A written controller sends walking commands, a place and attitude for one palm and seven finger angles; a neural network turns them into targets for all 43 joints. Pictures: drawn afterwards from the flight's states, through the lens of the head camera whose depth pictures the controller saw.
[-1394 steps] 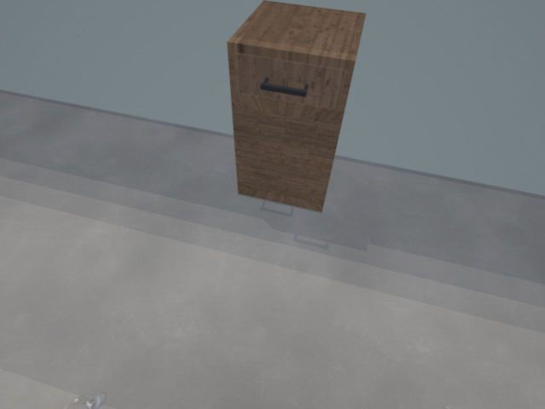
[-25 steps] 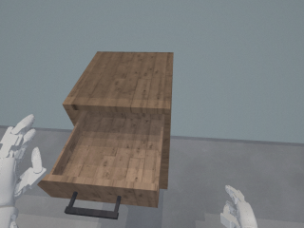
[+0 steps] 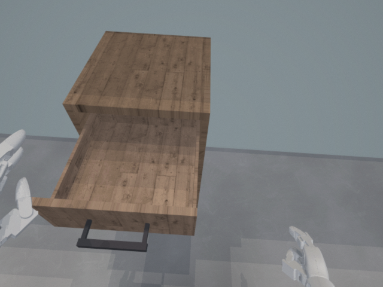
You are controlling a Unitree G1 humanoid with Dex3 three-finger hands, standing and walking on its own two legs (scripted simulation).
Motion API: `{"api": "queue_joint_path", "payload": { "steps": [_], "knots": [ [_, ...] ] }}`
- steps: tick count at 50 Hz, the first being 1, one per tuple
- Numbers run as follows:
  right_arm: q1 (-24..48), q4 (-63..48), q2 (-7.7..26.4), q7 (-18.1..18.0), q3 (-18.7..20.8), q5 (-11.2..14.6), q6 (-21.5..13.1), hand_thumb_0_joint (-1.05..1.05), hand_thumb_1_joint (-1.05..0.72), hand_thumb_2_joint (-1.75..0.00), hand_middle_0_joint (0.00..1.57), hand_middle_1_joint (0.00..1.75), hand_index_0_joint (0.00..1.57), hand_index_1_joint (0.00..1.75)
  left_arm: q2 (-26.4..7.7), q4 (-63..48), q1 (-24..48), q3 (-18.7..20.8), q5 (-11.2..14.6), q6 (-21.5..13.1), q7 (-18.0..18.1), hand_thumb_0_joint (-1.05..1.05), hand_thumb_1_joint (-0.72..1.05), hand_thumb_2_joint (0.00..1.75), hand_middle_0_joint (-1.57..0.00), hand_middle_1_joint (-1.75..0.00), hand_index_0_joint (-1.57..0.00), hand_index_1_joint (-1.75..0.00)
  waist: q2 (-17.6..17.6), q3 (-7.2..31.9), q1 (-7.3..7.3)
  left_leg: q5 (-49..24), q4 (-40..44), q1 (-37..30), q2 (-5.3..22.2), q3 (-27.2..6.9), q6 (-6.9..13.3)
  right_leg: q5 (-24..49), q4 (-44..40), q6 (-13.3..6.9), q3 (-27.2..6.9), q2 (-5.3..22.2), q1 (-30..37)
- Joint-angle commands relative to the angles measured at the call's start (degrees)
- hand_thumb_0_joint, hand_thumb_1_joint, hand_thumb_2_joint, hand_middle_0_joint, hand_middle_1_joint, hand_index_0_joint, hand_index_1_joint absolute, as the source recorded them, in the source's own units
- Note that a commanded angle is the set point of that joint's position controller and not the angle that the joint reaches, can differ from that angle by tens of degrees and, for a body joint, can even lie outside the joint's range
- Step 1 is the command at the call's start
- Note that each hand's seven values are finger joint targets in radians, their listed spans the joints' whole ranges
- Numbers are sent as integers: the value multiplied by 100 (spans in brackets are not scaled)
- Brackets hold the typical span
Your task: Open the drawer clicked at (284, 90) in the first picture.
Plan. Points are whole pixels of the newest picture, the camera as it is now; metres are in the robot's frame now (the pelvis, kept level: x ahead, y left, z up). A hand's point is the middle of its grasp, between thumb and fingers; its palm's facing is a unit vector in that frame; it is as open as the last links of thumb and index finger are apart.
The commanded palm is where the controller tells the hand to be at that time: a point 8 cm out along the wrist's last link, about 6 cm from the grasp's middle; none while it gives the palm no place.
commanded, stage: step back with the hand held close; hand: left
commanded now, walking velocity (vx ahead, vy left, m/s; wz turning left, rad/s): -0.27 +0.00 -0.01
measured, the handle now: (115, 235) +0.25 +0.20 -0.12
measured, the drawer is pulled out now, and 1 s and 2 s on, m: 0.30 0.30 0.30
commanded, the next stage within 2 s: stop stepping back and stand still in 1.10 s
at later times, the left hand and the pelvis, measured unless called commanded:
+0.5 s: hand (4, 247) +0.15 +0.25 +0.16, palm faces +0.34 -0.82 -0.45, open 7.4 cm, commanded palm +0.08 +0.29 +0.18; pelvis -0.05 +0.01 -0.01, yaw +1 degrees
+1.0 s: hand out of the picture +0.10 +0.19 +0.16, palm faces +0.20 -0.82 -0.53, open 7.4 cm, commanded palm +0.03 +0.24 +0.18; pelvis -0.11 -0.04 +0.01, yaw -2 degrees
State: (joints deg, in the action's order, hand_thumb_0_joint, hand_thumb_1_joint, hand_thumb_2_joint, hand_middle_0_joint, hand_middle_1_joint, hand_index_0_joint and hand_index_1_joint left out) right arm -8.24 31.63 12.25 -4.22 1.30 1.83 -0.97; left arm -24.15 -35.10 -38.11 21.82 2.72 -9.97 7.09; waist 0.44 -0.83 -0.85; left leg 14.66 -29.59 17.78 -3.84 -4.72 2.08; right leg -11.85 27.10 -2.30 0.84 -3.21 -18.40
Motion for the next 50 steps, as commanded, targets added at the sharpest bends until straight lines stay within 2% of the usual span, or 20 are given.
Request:
{"api": "queue_joint_path", "payload": {
  "steps": [1,10,15,19,22,26,27,29,32,34,36,39,40,41,42,43,44,46,47,50],
  "knots": [
    [562,-902,699,-21,243,-50,-334,0,-90,-90,20,30,20,30,-839,-1177,-104,802,12,-401,171,0,90,90,-20,-30,-20,-30,-497,1027,54,-1082,608,806,1001,-604,156,1144,117,133,-513,702,1346],
    [447,-987,708,6,154,-73,-475,0,-90,-90,20,30,20,30,-732,-1260,177,732,-72,-504,221,0,90,90,-20,-30,-20,-30,-553,705,20,1010,944,2113,1073,-804,348,151,440,182,-631,571,1608],
    [356,-968,732,27,151,-83,-563,0,-90,-90,20,30,20,30,-684,-1221,330,686,-115,-572,235,0,90,90,-20,-30,-20,-30,-357,534,-10,1703,745,2294,926,-749,347,-471,173,125,-874,637,1320],
    [330,-904,732,57,192,-81,-602,0,-90,-90,20,30,20,30,-749,-1206,320,716,-100,-665,265,0,90,90,-20,-30,-20,-30,-142,566,-30,1472,269,1824,737,-568,256,-726,-348,-8,-1160,885,709],
    [303,-841,740,73,212,-81,-638,0,-90,-90,20,30,20,30,-800,-1376,204,723,-67,-744,275,0,90,90,-20,-30,-20,-30,-199,759,-54,1026,124,1344,715,-513,179,-548,-433,-100,-1048,983,391],
    [467,-852,768,45,219,-82,-684,0,-90,-90,20,30,20,30,-928,-1318,120,988,-151,-774,305,0,90,90,-20,-30,-20,-30,-947,841,5,1009,1106,2402,1337,-941,415,50,818,201,-463,353,1454],
    [431,-882,729,22,208,-126,-706,0,-90,-90,20,30,20,30,-802,-1424,161,907,-170,-781,302,0,90,90,-20,-30,-20,-30,-1031,891,13,741,1241,2685,1519,-1108,477,358,1262,250,-300,194,1773],
    [360,-822,726,8,258,-231,-750,0,-90,-90,20,30,20,30,-751,-1433,176,920,-165,-766,275,0,90,90,-20,-30,-20,-30,-1021,968,25,222,1281,2629,1768,-1192,537,-260,1791,264,-293,92,1666],
    [176,-631,647,-25,271,-433,-841,0,-90,-90,20,30,20,30,-576,-1534,26,733,-46,-765,270,0,90,90,-20,-30,-20,-30,-812,1017,26,-2149,851,1157,1884,-1295,556,-1333,1519,198,-262,7,507],
    [70,-363,646,4,250,-478,-875,0,-90,-90,20,30,20,30,-442,-1459,-175,591,51,-745,248,0,90,90,-20,-30,-20,-30,-1128,1329,10,-3746,593,-249,1876,-1143,517,-1610,1058,209,-176,-15,-48],
    [138,-252,694,59,229,-476,-874,0,-90,-90,20,30,20,30,-620,-1614,-66,638,31,-708,225,0,90,90,-20,-30,-20,-30,-1330,1582,-1,-4939,294,-1175,1886,-987,486,-1238,485,226,-193,18,-221],
    [491,-312,679,181,182,-295,-792,0,-90,-90,20,30,20,30,-726,-1559,21,726,113,-731,18,0,90,90,-20,-30,-20,-30,-983,1723,138,-4294,33,-1252,1742,-723,370,-238,-422,251,-128,184,273],
    [563,-407,688,195,182,-239,-709,0,-90,-90,20,30,20,30,-804,-1634,-27,819,103,-764,-15,0,90,90,-20,-30,-20,-30,-772,1897,180,-4172,-308,-1300,1575,-407,266,785,-795,307,-132,299,523],
    [634,-534,680,199,206,-155,-648,0,-90,-90,20,30,20,30,-920,-1668,-81,908,106,-744,-43,0,90,90,-20,-30,-20,-30,-119,2206,184,-3445,-742,-1011,1160,80,39,2421,-832,381,-258,565,979],
    [632,-631,639,190,238,-40,-567,0,-90,-90,20,30,20,30,-958,-1453,-224,934,159,-715,-69,0,90,90,-20,-30,-20,-30,680,2137,107,-2005,-1199,-296,665,503,-129,4003,-678,309,-593,1216,1207],
    [729,-746,583,152,243,97,-546,0,-90,-90,20,30,20,30,-931,-1267,-249,945,194,-739,-50,0,90,90,-20,-30,-20,-30,1132,1837,112,350,-1952,528,280,576,-225,5070,-511,67,-1054,1893,1251],
    [836,-780,517,92,207,129,-520,0,-90,-90,20,30,20,30,-1022,-1037,-470,1074,212,-754,-13,0,90,90,-20,-30,-20,-30,991,1445,149,1305,-2618,1190,141,301,-196,5160,-478,-174,-1164,2183,1133],
    [951,-754,316,-3,-17,-38,-405,0,-90,-90,20,30,20,30,-888,-662,-602,1058,144,-606,28,0,90,90,-20,-30,-20,-30,677,1207,112,1643,-2522,1815,213,176,-201,5637,-214,-517,-1117,2148,1500],
    [879,-712,238,-57,-83,-54,-315,0,-90,-90,20,30,20,30,-808,-705,-411,913,100,-576,68,0,90,90,-20,-30,-20,-30,701,1076,-10,1551,-2204,1767,281,282,-246,5721,-130,-499,-858,1970,1623],
    [786,-693,393,-168,-32,-81,-153,0,-90,-90,20,30,20,30,-797,-954,-125,744,-7,-491,180,0,90,90,-20,-30,-20,-30,507,1010,-106,672,-586,1127,227,610,-262,6025,86,-62,-536,1537,1826]
  ]
}}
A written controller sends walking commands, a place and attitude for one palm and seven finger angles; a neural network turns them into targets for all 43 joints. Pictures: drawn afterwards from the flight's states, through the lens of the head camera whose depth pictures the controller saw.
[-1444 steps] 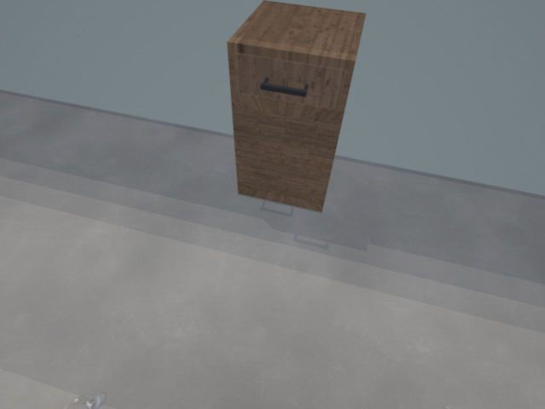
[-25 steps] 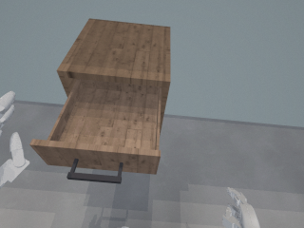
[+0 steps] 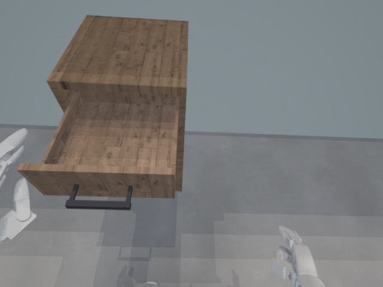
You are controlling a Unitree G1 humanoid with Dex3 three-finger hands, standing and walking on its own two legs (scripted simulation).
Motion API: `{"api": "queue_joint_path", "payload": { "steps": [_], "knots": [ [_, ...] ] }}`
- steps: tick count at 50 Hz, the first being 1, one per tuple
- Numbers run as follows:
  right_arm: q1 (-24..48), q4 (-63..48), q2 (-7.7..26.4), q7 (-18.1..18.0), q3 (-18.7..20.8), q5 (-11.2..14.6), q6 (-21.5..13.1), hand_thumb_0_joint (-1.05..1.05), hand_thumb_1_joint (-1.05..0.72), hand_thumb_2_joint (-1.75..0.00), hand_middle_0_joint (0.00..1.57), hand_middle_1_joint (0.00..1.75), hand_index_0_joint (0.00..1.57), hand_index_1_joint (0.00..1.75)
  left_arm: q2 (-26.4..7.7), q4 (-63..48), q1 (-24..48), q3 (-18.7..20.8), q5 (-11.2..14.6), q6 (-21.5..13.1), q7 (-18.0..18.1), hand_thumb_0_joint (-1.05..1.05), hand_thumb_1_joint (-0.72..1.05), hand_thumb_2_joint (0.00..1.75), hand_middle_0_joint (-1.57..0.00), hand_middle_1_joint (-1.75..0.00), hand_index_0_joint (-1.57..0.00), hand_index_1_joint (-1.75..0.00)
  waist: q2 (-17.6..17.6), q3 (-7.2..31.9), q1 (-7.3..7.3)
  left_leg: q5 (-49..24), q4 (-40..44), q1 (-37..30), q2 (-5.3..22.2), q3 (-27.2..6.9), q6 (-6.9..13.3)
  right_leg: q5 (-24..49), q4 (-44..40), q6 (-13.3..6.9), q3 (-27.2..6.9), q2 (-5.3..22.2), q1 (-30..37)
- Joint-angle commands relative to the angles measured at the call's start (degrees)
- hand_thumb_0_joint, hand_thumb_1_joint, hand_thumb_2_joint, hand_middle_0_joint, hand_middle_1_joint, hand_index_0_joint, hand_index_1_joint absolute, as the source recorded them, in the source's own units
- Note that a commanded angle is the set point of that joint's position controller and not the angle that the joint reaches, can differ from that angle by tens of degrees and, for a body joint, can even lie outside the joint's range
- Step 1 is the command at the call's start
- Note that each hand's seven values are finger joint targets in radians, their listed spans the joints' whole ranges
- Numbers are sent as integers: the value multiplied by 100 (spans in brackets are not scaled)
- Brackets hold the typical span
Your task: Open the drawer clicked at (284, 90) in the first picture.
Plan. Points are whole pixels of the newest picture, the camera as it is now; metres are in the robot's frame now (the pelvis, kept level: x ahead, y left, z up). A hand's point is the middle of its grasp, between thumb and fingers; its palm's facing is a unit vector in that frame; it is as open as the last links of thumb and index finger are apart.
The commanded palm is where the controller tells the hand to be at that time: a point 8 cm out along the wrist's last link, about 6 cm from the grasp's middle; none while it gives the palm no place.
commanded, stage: step back with the hand held close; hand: left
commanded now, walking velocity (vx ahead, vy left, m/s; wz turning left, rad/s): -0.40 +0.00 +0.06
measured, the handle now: (100, 197) +0.35 +0.25 -0.12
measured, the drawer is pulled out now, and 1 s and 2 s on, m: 0.30 0.30 0.30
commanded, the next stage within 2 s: stop stepping back and stand still in 0.10 s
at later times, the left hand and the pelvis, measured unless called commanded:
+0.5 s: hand out of the picture +0.05 +0.20 +0.16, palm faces +0.42 -0.80 -0.44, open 7.4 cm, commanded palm -0.01 +0.24 +0.17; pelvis -0.12 -0.04 +0.00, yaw +3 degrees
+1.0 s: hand out of the picture +0.00 +0.21 +0.15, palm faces +0.45 -0.78 -0.43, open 7.4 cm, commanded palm -0.06 +0.25 +0.17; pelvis -0.16 -0.04 -0.01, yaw +6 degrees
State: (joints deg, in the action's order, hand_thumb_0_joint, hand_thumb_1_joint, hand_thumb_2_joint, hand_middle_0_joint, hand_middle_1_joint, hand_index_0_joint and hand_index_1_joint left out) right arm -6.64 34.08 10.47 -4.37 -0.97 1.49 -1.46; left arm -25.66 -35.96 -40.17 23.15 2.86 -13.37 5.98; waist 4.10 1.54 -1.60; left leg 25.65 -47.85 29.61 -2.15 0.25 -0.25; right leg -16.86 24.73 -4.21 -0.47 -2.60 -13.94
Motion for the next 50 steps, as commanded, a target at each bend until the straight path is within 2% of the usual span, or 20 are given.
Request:
{"api": "queue_joint_path", "payload": {
  "steps": [1,3,4,7,10,14,15,16,17,18,21,25,28,31,33,36,39,43,47,50],
  "knots": [
    [649,-945,608,-165,236,-27,-94,0,-90,-90,20,30,20,30,-680,-1005,152,543,-27,-113,306,0,90,90,-20,-30,-20,-30,178,819,-39,-1054,1934,-352,130,175,-16,6475,524,301,-264,1348,1488],
    [411,-969,802,-118,400,22,-118,0,-90,-90,20,30,20,30,-717,-1479,210,434,32,-146,287,0,90,90,-20,-30,-20,-30,-426,1084,0,-4270,2757,-1570,802,-119,241,4875,991,793,-5,843,915],
    [352,-1023,870,-49,507,68,-180,0,-90,-90,20,30,20,30,-779,-1627,197,507,23,-195,261,0,90,90,-20,-30,-20,-30,-882,1283,89,-5720,2513,-2330,1370,-446,441,2490,1290,891,-3,574,151],
    [265,-940,687,113,526,-158,-514,0,-90,-90,20,30,20,30,-631,-1681,-234,572,44,-210,207,0,90,90,-20,-30,-20,-30,-1973,1250,146,-6602,2402,-2316,2078,-1039,862,-1274,2221,498,-154,342,-749],
    [220,-798,754,172,526,-152,-630,0,-90,-90,20,30,20,30,-559,-1729,-170,630,59,-162,215,0,90,90,-20,-30,-20,-30,-1561,1046,164,-5655,2382,-1932,1944,-858,767,-688,1736,509,-1,352,-520],
    [202,-1029,871,136,423,9,-634,0,-90,-90,20,30,20,30,-605,-1378,-238,769,93,-77,265,0,90,90,-20,-30,-20,-30,-1157,549,168,-740,2212,-272,1201,-309,386,186,208,580,299,473,799],
    [165,-1063,814,115,397,36,-615,0,-90,-90,20,30,20,30,-675,-1239,-91,774,86,-99,293,0,90,90,-20,-30,-20,-30,-461,325,95,184,1646,-256,739,-5,159,-7,-421,411,-61,803,466],
    [60,-1100,859,82,462,36,-564,0,-90,-90,20,30,20,30,-763,-1253,144,775,89,-35,299,0,90,90,-20,-30,-20,-30,527,418,80,473,306,-509,216,183,-60,-1868,-1209,44,-1455,1505,-544],
    [-64,-1005,804,47,501,66,-542,0,-90,-90,20,30,20,30,-636,-1115,221,595,103,55,348,0,90,90,-20,-30,-20,-30,803,205,62,105,-969,-715,100,-54,-51,-2501,-1818,-330,-2433,2296,-1264],
    [-71,-844,764,41,437,-32,-503,0,-90,-90,20,30,20,30,-516,-860,313,498,64,72,379,0,90,90,-20,-30,-20,-30,533,127,-33,-125,-1538,-625,170,-188,-40,-2242,-1815,-430,-2286,2348,-1273],
    [131,-851,748,-15,335,-101,-463,0,-90,-90,20,30,20,30,-536,-635,596,369,-36,57,380,0,90,90,-20,-30,-20,-30,358,-31,-69,-175,-612,-702,345,-104,27,-1774,-1553,-227,-1141,1925,-1131],
    [-16,-758,755,-48,271,-155,-661,0,-90,-90,20,30,20,30,-405,-737,606,140,-229,-6,444,0,90,90,-20,-30,-20,-30,300,65,26,-106,1860,-1619,170,311,323,-1983,-1511,-28,-944,1668,-813],
    [-132,-841,916,-38,338,-207,-829,0,-90,-90,20,30,20,30,-506,-1217,556,203,-175,-173,453,0,90,90,-20,-30,-20,-30,-953,91,70,-281,3652,-1513,831,-396,613,-864,-135,342,-384,822,211],
    [-16,-813,778,42,351,-79,-807,0,-90,-90,20,30,20,30,-748,-1222,295,606,-196,-120,437,0,90,90,-20,-30,-20,-30,-1838,236,135,618,3572,-873,1399,-985,750,-616,1045,463,207,442,279],
    [-54,-777,846,34,368,-64,-804,0,-90,-90,20,30,20,30,-587,-1007,276,546,-171,-103,422,0,90,90,-20,-30,-20,-30,-1297,-138,77,449,3203,-224,1207,-777,695,-222,761,466,235,401,728],
    [-49,-750,875,14,433,-29,-790,0,-90,-90,20,30,20,30,-553,-580,450,512,-148,-145,391,0,90,90,-20,-30,-20,-30,-176,-417,62,628,2241,-143,545,-256,461,-1420,-506,289,-879,789,391],
    [-230,-641,805,78,469,-71,-695,0,-90,-90,20,30,20,30,-478,-354,685,370,-171,-235,377,0,90,90,-20,-30,-20,-30,654,-216,-17,141,408,-623,107,111,284,-2727,-1846,-205,-2448,1994,-261],
    [-213,-659,710,48,300,-121,-646,0,-90,-90,20,30,20,30,-379,-567,612,204,-207,-182,414,0,90,90,-20,-30,-20,-30,187,-63,-47,-143,2128,-1812,210,193,394,-2223,-1199,-31,-1009,1391,-873],
    [-6,-811,745,29,292,-134,-709,0,-90,-90,20,30,20,30,-481,-1307,785,337,-255,-193,483,0,90,90,-20,-30,-20,-30,-1788,-177,82,1135,3806,-633,1632,-1596,818,-461,1341,469,123,309,6],
    [-25,-815,700,58,259,-67,-749,0,-90,-90,20,30,20,30,-443,-809,605,373,-242,-60,445,0,90,90,-20,-30,-20,-30,-1127,-433,126,548,3284,33,1302,-908,657,58,638,518,135,353,741]
  ]
}}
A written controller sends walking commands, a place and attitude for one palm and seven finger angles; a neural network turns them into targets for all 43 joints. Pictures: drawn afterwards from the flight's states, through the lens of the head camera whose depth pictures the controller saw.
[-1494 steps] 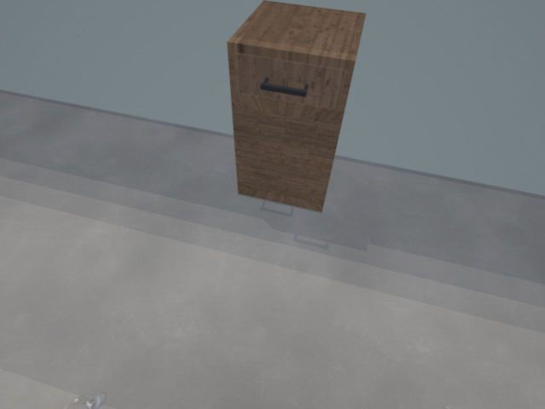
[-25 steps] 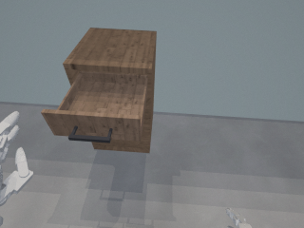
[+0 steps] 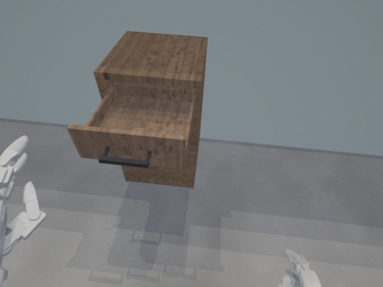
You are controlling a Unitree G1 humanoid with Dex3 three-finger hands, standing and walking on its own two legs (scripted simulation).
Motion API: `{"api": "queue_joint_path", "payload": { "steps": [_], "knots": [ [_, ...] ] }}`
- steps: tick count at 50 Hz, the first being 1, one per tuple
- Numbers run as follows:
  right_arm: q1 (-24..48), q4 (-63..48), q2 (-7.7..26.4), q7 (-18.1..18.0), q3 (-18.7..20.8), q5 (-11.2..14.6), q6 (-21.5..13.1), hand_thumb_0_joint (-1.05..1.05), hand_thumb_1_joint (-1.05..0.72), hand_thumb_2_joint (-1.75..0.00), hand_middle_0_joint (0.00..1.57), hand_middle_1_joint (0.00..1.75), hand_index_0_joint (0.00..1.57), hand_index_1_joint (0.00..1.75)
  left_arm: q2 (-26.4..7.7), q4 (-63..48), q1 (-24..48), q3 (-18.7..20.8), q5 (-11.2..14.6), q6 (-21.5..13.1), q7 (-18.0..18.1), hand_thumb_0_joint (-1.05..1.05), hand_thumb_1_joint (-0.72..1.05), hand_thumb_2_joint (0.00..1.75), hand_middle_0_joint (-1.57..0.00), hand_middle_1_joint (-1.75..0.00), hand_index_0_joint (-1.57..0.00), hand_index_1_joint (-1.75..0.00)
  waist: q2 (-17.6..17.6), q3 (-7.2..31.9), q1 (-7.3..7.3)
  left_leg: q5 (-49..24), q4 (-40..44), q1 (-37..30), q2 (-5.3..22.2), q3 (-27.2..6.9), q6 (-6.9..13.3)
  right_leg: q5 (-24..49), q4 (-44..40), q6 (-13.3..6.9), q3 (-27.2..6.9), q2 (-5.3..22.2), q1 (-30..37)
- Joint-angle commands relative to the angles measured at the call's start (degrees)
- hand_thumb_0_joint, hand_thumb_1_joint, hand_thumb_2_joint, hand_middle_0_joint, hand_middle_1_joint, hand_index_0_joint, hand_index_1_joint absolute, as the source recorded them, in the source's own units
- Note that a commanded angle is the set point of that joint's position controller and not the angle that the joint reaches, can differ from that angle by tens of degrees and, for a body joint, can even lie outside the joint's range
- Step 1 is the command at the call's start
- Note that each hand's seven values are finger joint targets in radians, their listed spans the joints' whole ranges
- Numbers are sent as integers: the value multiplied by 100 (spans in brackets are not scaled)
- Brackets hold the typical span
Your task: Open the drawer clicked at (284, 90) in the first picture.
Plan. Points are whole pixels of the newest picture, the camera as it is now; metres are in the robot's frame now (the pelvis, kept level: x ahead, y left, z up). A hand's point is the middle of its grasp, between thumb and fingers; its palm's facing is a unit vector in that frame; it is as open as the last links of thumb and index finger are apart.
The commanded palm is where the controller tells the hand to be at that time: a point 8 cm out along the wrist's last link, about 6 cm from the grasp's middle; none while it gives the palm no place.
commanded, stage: stop stepping back and stand still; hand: left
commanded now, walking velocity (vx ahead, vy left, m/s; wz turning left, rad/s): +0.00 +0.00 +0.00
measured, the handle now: (125, 156) +0.53 +0.24 -0.12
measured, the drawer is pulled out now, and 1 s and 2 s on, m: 0.30 0.30 0.30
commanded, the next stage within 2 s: let the arm hang, fingers relaxed in 0.60 s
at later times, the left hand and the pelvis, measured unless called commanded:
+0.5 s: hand (44, 191) +0.23 +0.25 +0.16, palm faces +0.30 -0.83 -0.47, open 7.4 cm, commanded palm +0.16 +0.29 +0.18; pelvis +0.03 +0.01 +0.01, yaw +0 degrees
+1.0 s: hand out of the picture +0.08 +0.19 -0.17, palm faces +0.01 -0.98 -0.18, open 7.1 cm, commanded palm none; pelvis +0.02 +0.01 +0.00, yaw +0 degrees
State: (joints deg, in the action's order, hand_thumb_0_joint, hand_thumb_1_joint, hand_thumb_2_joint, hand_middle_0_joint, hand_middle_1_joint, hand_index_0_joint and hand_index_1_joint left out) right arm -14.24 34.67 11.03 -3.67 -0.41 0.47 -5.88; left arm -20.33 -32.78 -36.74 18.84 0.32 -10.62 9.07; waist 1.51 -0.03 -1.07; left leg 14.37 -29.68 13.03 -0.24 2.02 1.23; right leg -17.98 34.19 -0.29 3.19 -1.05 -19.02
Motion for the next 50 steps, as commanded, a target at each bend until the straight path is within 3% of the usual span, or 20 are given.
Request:
{"api": "queue_joint_path", "payload": {
  "steps": [1,2,4,6,9,12,14,22,24,34,35,36,37,39,40,41,43,45,49,50],
  "knots": [
    [754,-876,674,-21,220,43,-332,0,-90,-90,20,30,20,30,-1016,-1126,345,833,34,-338,128,0,90,90,-20,-30,-20,-30,-589,-265,43,1279,1201,1524,892,-855,388,333,-683,91,-368,244,1258],
    [817,-841,671,-23,207,47,-357,0,-90,-90,20,30,20,30,-978,-1080,457,784,68,-391,110,0,90,90,-20,-30,-20,-30,-300,-345,12,794,899,1320,657,-761,285,646,-1122,28,-616,361,1123],
    [678,-774,674,51,253,51,-344,0,-90,-90,20,30,20,30,-865,-969,308,715,133,-419,51,0,90,90,-20,-30,-20,-30,29,-4,7,892,255,777,232,-392,116,-361,-1823,-133,-1463,774,746],
    [664,-768,674,95,281,55,-270,0,-90,-90,20,30,20,30,-845,-1049,258,645,178,-379,51,0,90,90,-20,-30,-20,-30,284,37,-47,585,-274,410,105,-265,58,-730,-2310,-337,-1952,1183,418],
    [723,-777,636,92,230,36,-221,0,-90,-90,20,30,20,30,-893,-1111,94,688,175,-373,100,0,90,90,-20,-30,-20,-30,219,307,-22,85,355,27,194,-346,84,21,-1935,-279,-1334,1003,745],
    [878,-842,669,39,197,12,-199,0,-90,-90,20,30,20,30,-947,-1402,120,711,145,-392,120,0,90,90,-20,-30,-20,-30,-610,249,23,-452,1042,84,542,-675,130,810,-1325,-73,-734,492,1040],
    [910,-881,642,27,200,37,-188,0,-90,-90,20,30,20,30,-947,-1301,2,762,166,-392,127,0,90,90,-20,-30,-20,-30,-548,374,48,-761,1101,253,666,-769,155,1390,-1079,-3,-578,385,1422],
    [901,-953,674,63,258,61,-159,0,-90,-90,20,30,20,30,-987,-1367,-359,830,255,-429,52,0,90,90,-20,-30,-20,-30,-509,616,36,-1814,852,60,516,-556,-38,2476,-950,-25,-418,396,1716],
    [878,-962,680,73,268,67,-138,0,-90,-90,20,30,20,30,-952,-1394,-345,805,258,-437,34,0,90,90,-20,-30,-20,-30,-633,594,27,-1771,868,84,514,-518,-63,2435,-924,-25,-398,387,1712],
    [912,-993,689,31,261,59,-105,0,-90,-90,20,30,20,30,-925,-1264,-190,763,287,-413,2,0,90,90,-20,-30,-20,-30,-464,507,35,-1176,1011,135,436,-507,-54,2079,-1144,0,-464,364,1622],
    [1026,503,1546,502,563,120,-435,0,-90,-90,20,30,20,30,-204,3607,866,-1465,-311,420,-707,0,90,90,-20,-30,-20,-30,-398,-161,-220,-1595,119,313,432,-590,-31,2120,-341,-174,-175,660,362],
    [392,766,1202,463,584,-41,-240,0,-90,-90,20,30,20,30,98,3930,772,-1292,-345,820,-798,0,90,90,-20,-30,-20,-30,-293,482,-140,-2231,138,-231,577,-464,-120,2046,-524,-191,-435,633,277],
    [178,656,1089,434,479,-43,-52,0,-90,-90,20,30,20,30,141,4097,894,-1319,-273,922,-808,0,90,90,-20,-30,-20,-30,-63,709,-96,-2260,109,-208,643,-654,39,1744,-390,-214,-337,564,403],
    [270,586,1033,392,362,-91,152,0,-90,-90,20,30,20,30,131,4694,1288,-1378,-272,977,-811,0,90,90,-20,-30,-20,-30,555,621,-1,-1926,168,84,654,-833,214,1615,-375,-220,-418,521,618],
    [302,608,1010,373,333,-114,223,0,-90,-90,20,30,20,30,89,5080,1438,-1394,-280,990,-816,0,90,90,-20,-30,-20,-30,889,588,41,-1692,101,144,546,-761,199,1961,-504,-253,-584,627,803],
    [303,669,987,365,327,-128,291,0,-90,-90,20,30,20,30,38,5503,1627,-1419,-284,1014,-815,0,90,90,-20,-30,-20,-30,918,530,40,-1487,88,64,412,-674,139,2167,-555,-352,-721,732,755],
    [306,877,852,325,262,-161,437,0,-90,-90,20,30,20,30,23,6339,1906,-1492,-234,1092,-792,0,90,90,-20,-30,-20,-30,404,269,64,-1153,330,35,323,-620,113,2122,-731,-365,-842,772,817],
    [356,1140,763,292,164,-168,512,0,-90,-90,20,30,20,30,37,7098,2082,-1562,-191,1142,-782,0,90,90,-20,-30,-20,-30,-246,11,118,-924,735,139,405,-703,123,1458,-910,-276,-827,615,889],
    [176,1678,639,240,76,-120,551,0,-90,-90,20,30,20,30,79,8231,1999,-1646,-137,1103,-789,0,90,90,-20,-30,-20,-30,-744,-56,176,-388,996,119,426,-676,105,919,-1343,-266,-906,584,1176],
    [64,1794,547,216,96,-155,561,0,-90,-90,20,30,20,30,255,8418,1914,-1593,-137,1088,-778,0,90,90,-20,-30,-20,-30,-972,2,174,-230,1024,59,422,-652,107,810,-1437,-299,-904,581,1173]
  ]
}}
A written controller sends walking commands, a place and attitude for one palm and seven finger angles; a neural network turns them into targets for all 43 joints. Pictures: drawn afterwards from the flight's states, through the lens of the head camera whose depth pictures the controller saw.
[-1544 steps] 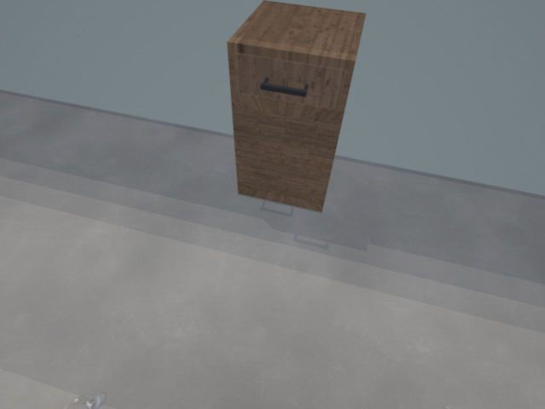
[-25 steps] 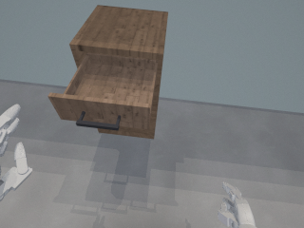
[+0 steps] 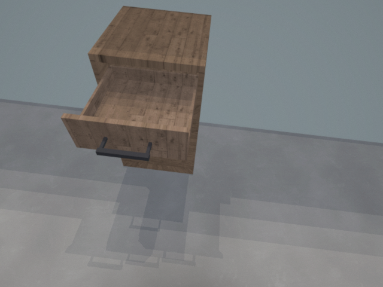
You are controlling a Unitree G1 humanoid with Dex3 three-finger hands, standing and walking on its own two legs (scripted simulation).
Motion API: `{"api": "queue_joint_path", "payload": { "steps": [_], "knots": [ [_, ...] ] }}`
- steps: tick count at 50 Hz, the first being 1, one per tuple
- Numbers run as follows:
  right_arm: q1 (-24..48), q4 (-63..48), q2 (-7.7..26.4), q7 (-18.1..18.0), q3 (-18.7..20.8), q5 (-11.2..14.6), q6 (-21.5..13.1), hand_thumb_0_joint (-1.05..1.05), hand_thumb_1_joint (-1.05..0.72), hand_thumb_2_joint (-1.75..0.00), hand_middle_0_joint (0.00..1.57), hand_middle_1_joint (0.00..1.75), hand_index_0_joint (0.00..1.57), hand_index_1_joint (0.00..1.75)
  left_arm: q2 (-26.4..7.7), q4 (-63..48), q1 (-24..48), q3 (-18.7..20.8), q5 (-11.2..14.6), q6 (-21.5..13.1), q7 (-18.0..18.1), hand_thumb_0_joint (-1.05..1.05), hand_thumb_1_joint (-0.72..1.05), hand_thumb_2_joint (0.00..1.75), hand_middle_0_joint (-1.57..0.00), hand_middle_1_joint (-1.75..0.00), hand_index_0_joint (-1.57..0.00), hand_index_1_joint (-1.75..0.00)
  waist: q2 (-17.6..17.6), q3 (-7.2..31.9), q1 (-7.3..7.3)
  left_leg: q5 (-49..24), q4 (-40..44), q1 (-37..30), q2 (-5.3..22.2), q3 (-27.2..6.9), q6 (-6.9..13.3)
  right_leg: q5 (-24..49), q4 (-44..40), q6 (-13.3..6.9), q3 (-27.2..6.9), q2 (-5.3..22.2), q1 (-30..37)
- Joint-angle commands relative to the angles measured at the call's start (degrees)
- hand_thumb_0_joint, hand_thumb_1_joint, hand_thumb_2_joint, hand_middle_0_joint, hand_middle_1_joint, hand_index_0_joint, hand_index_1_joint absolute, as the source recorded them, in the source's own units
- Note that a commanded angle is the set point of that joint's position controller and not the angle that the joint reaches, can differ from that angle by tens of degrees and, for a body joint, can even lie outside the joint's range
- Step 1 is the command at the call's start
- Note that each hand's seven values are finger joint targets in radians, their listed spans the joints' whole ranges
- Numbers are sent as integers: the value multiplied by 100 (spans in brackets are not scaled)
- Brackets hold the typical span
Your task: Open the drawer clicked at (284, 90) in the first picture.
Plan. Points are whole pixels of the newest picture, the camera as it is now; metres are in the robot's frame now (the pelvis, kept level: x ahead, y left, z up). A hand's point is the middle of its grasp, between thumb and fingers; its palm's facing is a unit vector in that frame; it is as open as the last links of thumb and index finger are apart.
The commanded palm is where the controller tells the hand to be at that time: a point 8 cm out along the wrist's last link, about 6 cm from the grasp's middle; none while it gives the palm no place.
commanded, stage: let the arm hang, fingers relaxed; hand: left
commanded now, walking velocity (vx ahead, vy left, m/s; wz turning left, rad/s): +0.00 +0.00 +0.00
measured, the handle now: (125, 148) +0.51 +0.23 -0.12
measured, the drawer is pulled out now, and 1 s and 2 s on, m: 0.30 0.30 0.30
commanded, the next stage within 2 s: look to check the result in 0.80 s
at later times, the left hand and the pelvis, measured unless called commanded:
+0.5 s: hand out of the picture -0.02 +0.16 -0.17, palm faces +0.03 -0.98 -0.18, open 7.4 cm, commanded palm none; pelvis +0.00 +0.00 +0.00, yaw +0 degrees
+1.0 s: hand out of the picture +0.00 +0.14 -0.17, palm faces +0.04 -0.98 -0.17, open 7.4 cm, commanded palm none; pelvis +0.01 -0.01 +0.01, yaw -1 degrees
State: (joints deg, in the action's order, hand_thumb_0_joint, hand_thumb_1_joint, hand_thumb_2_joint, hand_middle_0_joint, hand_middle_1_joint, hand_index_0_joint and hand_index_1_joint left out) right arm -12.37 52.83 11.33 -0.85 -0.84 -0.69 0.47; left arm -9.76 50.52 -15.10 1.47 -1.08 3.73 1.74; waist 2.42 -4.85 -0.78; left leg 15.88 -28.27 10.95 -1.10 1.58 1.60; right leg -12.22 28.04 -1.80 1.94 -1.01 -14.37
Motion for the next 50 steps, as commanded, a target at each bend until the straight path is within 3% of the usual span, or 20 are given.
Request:
{"api": "queue_joint_path", "payload": {
  "steps": [1,5,6,10,13,19,23,26,28,31,34,41,50],
  "knots": [
    [-215,59,513,-75,144,-21,-52,0,-90,-90,20,30,20,30,-837,235,-278,128,3,-346,-40,0,90,90,-20,-30,-20,-30,-1059,395,141,-286,886,227,526,-635,80,133,-882,-146,-725,555,630],
    [-673,449,374,-96,143,-10,-15,0,-90,-90,20,30,20,30,-738,739,-342,50,34,-358,-54,0,90,90,-20,-30,-20,-30,-736,208,102,70,998,299,529,-619,106,-198,-1056,-164,-741,570,552],
    [-783,509,366,-107,148,3,-7,0,-90,-90,20,30,20,30,-703,827,-360,44,31,-366,-40,0,90,90,-20,-30,-20,-30,-475,113,84,8,1004,268,572,-649,123,-224,-1064,-163,-695,552,456],
    [-1105,766,253,-134,135,11,-22,0,-90,-90,20,30,20,30,-574,1119,-518,-2,53,-377,-14,0,90,90,-20,-30,-20,-30,-286,177,75,-174,973,179,572,-613,142,-120,-1054,-166,-695,575,508],
    [-1258,895,143,-143,124,2,-8,0,-90,-90,20,30,20,30,-506,1245,-590,-7,51,-364,3,0,90,90,-20,-30,-20,-30,-182,-8,68,-63,993,250,570,-593,155,-289,-1059,-159,-662,564,363],
    [-1385,1014,10,-158,124,-9,-32,0,-90,-90,20,30,20,30,-356,1327,-689,-9,48,-363,40,0,90,90,-20,-30,-20,-30,-313,-137,62,3,1060,291,595,-619,168,-223,-936,-159,-654,514,194],
    [-1419,1027,-82,-158,140,-8,-52,0,-90,-90,20,30,20,30,-303,1316,-687,15,32,-372,56,0,90,90,-20,-30,-20,-30,-201,-219,63,106,1084,379,598,-616,164,-248,-909,-150,-655,503,164],
    [-1367,1012,-108,-160,163,-1,-61,0,-90,-90,20,30,20,30,-242,1293,-741,26,21,-386,64,0,90,90,-20,-30,-20,-30,-346,-244,77,83,1033,313,573,-569,150,-245,-897,-154,-676,486,30],
    [-1408,1011,-158,-159,161,-13,-78,0,-90,-90,20,30,20,30,-220,1252,-684,40,21,-394,63,0,90,90,-20,-30,-20,-30,-226,-248,60,12,1049,369,583,-581,163,-136,-890,-157,-670,508,109],
    [-1330,1002,-169,-172,164,5,-95,0,-90,-90,20,30,20,30,-190,1282,-737,35,18,-421,69,0,90,90,-20,-30,-20,-30,-371,-146,66,-337,948,155,570,-491,136,118,-868,-167,-698,517,78],
    [-1332,1015,-197,-177,162,2,-96,0,-90,-90,20,30,20,30,-217,1267,-696,39,29,-433,60,0,90,90,-20,-30,-20,-30,-243,-94,49,-435,914,159,560,-474,118,242,-895,-161,-696,540,237],
    [-1250,1029,-156,-181,179,10,-77,0,-90,-90,20,30,20,30,-187,1284,-715,28,27,-448,70,0,90,90,-20,-30,-20,-30,-288,-128,39,-565,878,-42,566,-428,89,307,-941,-173,-723,535,133],
    [-1250,1102,-152,-204,157,17,-95,0,-90,-90,20,30,20,30,-223,1324,-663,41,47,-458,74,0,90,90,-20,-30,-20,-30,-310,23,41,-762,901,-84,587,-412,60,700,-915,-183,-670,585,470]
  ]
}}
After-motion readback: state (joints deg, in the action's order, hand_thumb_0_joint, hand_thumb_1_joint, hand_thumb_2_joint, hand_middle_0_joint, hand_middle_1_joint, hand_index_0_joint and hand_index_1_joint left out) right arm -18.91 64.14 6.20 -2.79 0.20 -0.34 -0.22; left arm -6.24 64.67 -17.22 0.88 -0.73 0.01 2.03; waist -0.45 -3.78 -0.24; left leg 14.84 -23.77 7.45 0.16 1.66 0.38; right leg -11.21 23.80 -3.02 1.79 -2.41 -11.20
